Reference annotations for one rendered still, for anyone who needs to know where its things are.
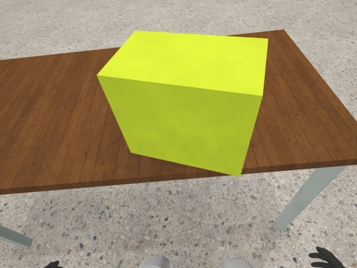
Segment left robot thigh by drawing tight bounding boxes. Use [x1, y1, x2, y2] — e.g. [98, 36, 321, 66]
[139, 256, 175, 268]

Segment carton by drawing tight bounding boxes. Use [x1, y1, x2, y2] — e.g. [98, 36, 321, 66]
[97, 31, 268, 177]

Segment table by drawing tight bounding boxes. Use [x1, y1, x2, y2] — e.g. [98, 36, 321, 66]
[0, 30, 357, 248]

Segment robot right hand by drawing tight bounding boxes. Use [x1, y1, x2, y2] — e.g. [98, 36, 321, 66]
[309, 247, 345, 268]

